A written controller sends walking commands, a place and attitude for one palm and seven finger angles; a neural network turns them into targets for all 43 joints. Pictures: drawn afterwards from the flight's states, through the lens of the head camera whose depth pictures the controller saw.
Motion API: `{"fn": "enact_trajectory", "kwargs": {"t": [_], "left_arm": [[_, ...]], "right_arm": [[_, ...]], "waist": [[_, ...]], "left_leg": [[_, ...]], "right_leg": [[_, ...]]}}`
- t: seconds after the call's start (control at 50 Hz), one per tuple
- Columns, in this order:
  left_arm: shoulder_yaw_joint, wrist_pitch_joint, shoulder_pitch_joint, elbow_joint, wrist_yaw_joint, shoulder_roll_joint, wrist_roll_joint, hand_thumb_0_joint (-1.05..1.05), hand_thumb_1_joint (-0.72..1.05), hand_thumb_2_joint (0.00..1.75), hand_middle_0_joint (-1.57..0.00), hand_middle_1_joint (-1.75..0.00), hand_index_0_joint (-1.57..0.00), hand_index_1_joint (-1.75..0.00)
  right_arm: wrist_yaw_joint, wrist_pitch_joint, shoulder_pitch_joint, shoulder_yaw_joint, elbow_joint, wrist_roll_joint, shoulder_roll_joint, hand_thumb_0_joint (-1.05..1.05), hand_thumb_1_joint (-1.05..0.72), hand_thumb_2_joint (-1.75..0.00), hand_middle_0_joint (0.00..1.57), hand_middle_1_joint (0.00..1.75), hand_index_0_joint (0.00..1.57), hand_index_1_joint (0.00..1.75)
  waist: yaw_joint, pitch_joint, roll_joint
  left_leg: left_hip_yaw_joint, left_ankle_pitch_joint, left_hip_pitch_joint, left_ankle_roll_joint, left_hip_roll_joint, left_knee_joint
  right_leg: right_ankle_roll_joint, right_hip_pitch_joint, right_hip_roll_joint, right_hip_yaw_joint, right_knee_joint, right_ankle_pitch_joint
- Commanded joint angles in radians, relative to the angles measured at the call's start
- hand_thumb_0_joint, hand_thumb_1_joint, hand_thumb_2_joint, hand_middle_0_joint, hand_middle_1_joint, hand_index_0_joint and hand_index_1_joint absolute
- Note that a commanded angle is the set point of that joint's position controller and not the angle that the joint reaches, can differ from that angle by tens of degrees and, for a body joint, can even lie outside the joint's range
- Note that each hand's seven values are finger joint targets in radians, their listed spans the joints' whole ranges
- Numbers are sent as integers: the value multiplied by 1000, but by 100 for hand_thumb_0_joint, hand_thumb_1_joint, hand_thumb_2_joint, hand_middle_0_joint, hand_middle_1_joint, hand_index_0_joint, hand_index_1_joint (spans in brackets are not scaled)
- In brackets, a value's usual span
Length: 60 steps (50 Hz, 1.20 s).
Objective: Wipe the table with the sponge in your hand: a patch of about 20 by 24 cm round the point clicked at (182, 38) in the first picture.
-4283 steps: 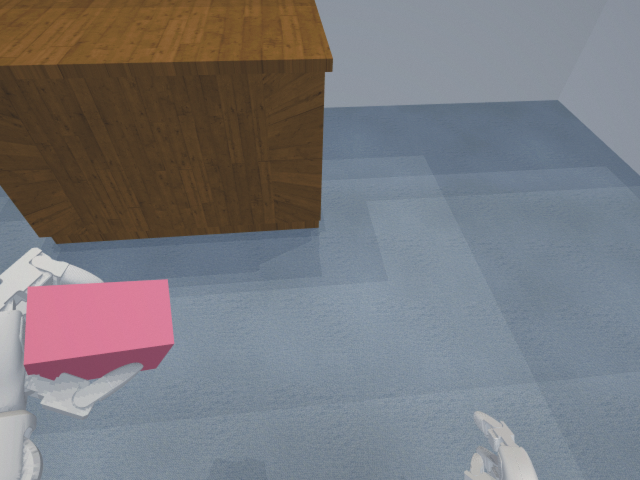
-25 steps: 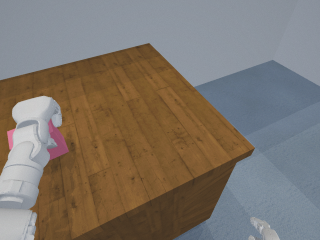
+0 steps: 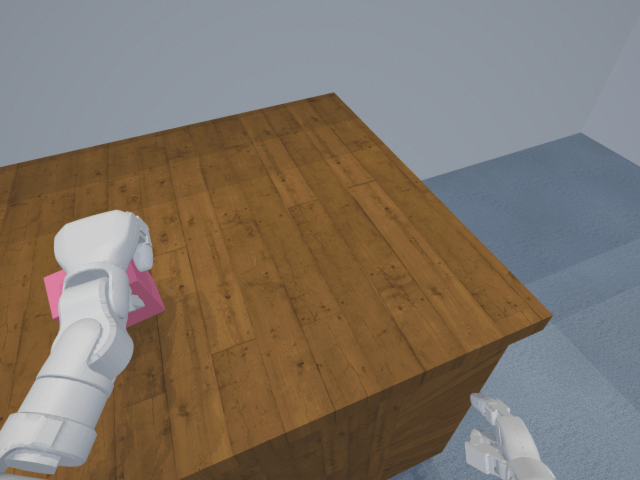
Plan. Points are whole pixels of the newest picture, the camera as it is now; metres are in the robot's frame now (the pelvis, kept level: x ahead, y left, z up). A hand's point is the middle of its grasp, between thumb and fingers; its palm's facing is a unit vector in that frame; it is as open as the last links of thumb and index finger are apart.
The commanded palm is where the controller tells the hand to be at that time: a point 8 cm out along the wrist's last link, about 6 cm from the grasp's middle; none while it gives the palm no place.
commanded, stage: wipe back along the first lane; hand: left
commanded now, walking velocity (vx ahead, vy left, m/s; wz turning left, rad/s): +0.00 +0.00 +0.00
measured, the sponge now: (115, 300) +0.31 +0.34 +0.04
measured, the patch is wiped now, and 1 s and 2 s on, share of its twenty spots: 1.00 1.00 1.00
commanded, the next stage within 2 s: lift the sponge slowly off the table in 1.30 s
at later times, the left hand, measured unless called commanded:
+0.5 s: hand (124, 288) +0.29 +0.29 +0.10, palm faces +0.07 -0.06 -1.00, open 7.3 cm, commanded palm +0.25 +0.27 +0.14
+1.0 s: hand (124, 318) +0.25 +0.27 +0.11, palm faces +0.10 -0.09 -0.99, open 7.3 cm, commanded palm +0.20 +0.25 +0.14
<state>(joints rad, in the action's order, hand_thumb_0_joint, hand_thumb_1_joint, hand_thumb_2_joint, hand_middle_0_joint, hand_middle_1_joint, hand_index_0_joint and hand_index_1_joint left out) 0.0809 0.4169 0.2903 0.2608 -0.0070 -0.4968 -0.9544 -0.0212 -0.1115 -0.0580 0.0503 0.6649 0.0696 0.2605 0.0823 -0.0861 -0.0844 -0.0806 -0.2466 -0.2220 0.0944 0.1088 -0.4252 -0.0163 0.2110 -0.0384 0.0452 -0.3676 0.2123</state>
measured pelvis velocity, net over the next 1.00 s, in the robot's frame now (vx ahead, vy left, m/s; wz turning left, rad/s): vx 0.00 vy -0.03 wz -0.03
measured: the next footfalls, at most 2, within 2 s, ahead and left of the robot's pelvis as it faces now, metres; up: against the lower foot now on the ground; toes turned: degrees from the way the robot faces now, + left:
none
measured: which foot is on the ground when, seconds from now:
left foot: down 0.00-1.00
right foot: down 0.00-1.00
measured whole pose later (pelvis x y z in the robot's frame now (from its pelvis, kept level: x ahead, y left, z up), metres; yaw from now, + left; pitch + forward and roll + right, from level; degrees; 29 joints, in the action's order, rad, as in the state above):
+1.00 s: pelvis +0.00 -0.03 +0.00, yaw -2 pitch +1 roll -1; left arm 0.04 0.53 -0.10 -0.18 0.00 -0.50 -0.90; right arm -0.02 -0.10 -0.03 0.06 0.63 0.07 0.27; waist 0.10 -0.08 -0.10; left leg -0.06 -0.30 -0.19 0.06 0.07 -0.48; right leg -0.04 0.20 -0.08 0.06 -0.44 0.26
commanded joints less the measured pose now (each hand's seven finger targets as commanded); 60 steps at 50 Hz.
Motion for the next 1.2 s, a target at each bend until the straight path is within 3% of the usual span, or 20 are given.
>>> {"fn": "enact_trajectory", "kwargs": {"t": [0.0, 0.02, 0.04, 0.12, 0.18, 0.22, 0.28, 0.38, 0.42, 0.58, 0.62, 0.66, 0.72, 0.8, 0.92, 0.98, 1.02, 1.06, 1.12, 1.18], "left_arm": [[-52, 27, 157, -105, 25, -140, 12, 0, 10, 130, -120, -160, -120, -160], [-71, 27, 141, -140, 25, -156, 16, 0, 10, 130, -120, -160, -120, -160], [-15, 32, 138, -131, 28, -92, 17, 0, 10, 130, -120, -160, -120, -160], [-89, 28, 36, -187, 24, -155, 34, 0, 10, 130, -120, -160, -120, -160], [-41, 41, -29, -233, 20, -77, 49, 0, 10, 130, -120, -160, -120, -160], [-88, 53, -44, -277, 16, -131, 54, 0, 10, 130, -120, -160, -120, -160], [-41, 88, -43, -279, 16, -84, 57, 0, 10, 130, -120, -160, -120, -160], [-40, 123, 6, -256, 28, -112, 43, 0, 10, 130, -120, -160, -120, -160], [-71, 117, -5, -300, 34, -152, 39, 0, 10, 130, -120, -160, -120, -160], [-59, 92, -183, -376, 47, -97, 67, 0, 10, 130, -120, -160, -120, -160], [-121, 99, -180, -413, 44, -170, 74, 0, 10, 130, -120, -160, -120, -160], [-98, 112, -180, -393, 46, -145, 71, 0, 10, 130, -120, -160, -120, -160], [-116, 113, -229, -465, 47, -158, 75, 0, 10, 130, -120, -160, -120, -160], [-80, 116, -290, -475, 48, -110, 75, 0, 10, 130, -120, -160, -120, -160], [-106, 127, -343, -548, 35, -131, 83, 0, 10, 130, -120, -160, -120, -160], [-90, 131, -410, -565, 30, -96, 91, 0, 10, 130, -120, -160, -120, -160], [-119, 135, -421, -600, 26, -133, 92, 0, 10, 130, -120, -160, -120, -160], [-71, 143, -438, -614, 23, -72, 92, 0, 10, 130, -120, -160, -120, -160], [-100, 151, -443, -646, 13, -105, 93, 0, 10, 130, -120, -160, -120, -160], [-66, 156, -488, -650, 8, -53, 97, 0, 10, 130, -120, -160, -120, -160]], "right_arm": [[-8, 44, 154, -39, -152, 2, 135, 0, -90, -90, 20, 30, 20, 30], [-7, 47, 164, -37, -162, 3, 137, 0, -90, -90, 20, 30, 20, 30], [-7, 48, 159, -36, -167, 1, 130, 0, -90, -90, 20, 30, 20, 30], [1, 54, 176, -37, -170, 0, 137, 0, -90, -90, 20, 30, 20, 30], [11, 57, 180, -39, -177, 0, 126, 0, -90, -90, 20, 30, 20, 30], [11, 57, 195, -39, -178, 0, 134, 0, -90, -90, 20, 30, 20, 30], [10, 55, 202, -36, -176, 3, 127, 0, -90, -90, 20, 30, 20, 30], [-5, 54, 213, -28, -169, 7, 129, 0, -90, -90, 20, 30, 20, 30], [-8, 59, 220, -28, -173, 4, 133, 0, -90, -90, 20, 30, 20, 30], [4, 71, 217, -22, -192, 1, 117, 0, -90, -90, 20, 30, 20, 30], [1, 67, 227, -22, -191, -1, 126, 0, -90, -90, 20, 30, 20, 30], [-3, 64, 227, -19, -192, 2, 119, 0, -90, -90, 20, 30, 20, 30], [-1, 66, 238, -21, -203, 2, 120, 0, -90, -90, 20, 30, 20, 30], [0, 66, 230, -21, -203, 4, 113, 0, -90, -90, 20, 30, 20, 30], [-1, 69, 252, -21, -213, 4, 112, 0, -90, -90, 20, 30, 20, 30], [6, 69, 247, -19, -215, 4, 106, 0, -90, -90, 20, 30, 20, 30], [7, 69, 266, -20, -217, 4, 110, 0, -90, -90, 20, 30, 20, 30], [9, 66, 263, -20, -224, 6, 98, 0, -90, -90, 20, 30, 20, 30], [9, 63, 274, -21, -223, 5, 105, 0, -90, -90, 20, 30, 20, 30], [12, 59, 273, -20, -228, 6, 97, 0, -90, -90, 20, 30, 20, 30]], "waist": [[-2, -184, 64], [9, -184, 37], [-2, -175, 48], [22, -192, 53], [16, -175, 59], [24, -172, 60], [14, -123, 81], [9, -95, 93], [19, -146, 71], [18, -139, 90], [29, -145, 89], [20, -104, 112], [33, -131, 76], [22, -118, 98], [34, -133, 98], [36, -130, 99], [41, -114, 101], [36, -99, 92], [40, -83, 78], [41, -73, 97]], "left_leg": [[-50, 402, 92, -89, -107, 35], [-57, 404, 93, -88, -113, 43], [-52, 401, 95, -84, -110, 36], [-54, 415, 82, -84, -109, 30], [-56, 437, 89, -89, -115, 25], [-58, 406, 78, -83, -116, 33], [-50, 354, 59, -78, -112, 41], [-42, 270, 46, -60, -102, 51], [-41, 293, 60, -57, -99, 43], [-30, 347, 47, -50, -91, 4], [-32, 330, 41, -45, -87, 5], [-23, 312, 24, -44, -82, -1], [-28, 342, 40, -43, -83, -5], [-25, 339, 38, -45, -84, -16], [-32, 316, 38, -40, -85, -14], [-27, 326, 36, -44, -86, -23], [-33, 315, 30, -42, -85, -22], [-29, 305, 32, -42, -89, -19], [-37, 273, 28, -42, -94, -9], [-36, 261, 26, -43, -96, -5]], "right_leg": [[-81, -79, 5, -36, 0, -238], [-86, -84, 6, -30, -5, -223], [-82, -75, 5, -46, -4, -223], [-85, -118, 7, -18, -17, -273], [-77, -102, 6, -36, -16, -272], [-80, -110, 4, -15, -21, -262], [-74, -94, 6, -29, -10, -230], [-75, -82, 7, -15, 2, -172], [-80, -115, 8, 5, -13, -213], [-68, -136, 15, 10, -38, -339], [-71, -146, 15, 34, -39, -344], [-63, -131, 20, 28, -37, -336], [-70, -147, 18, 44, -48, -366], [-62, -132, 19, 38, -51, -366], [-66, -137, 13, 59, -59, -345], [-61, -135, 18, 42, -63, -360], [-65, -133, 13, 67, -65, -355], [-60, -114, 15, 44, -60, -316], [-67, -101, 5, 60, -55, -270], [-61, -93, 7, 36, -50, -236]]}}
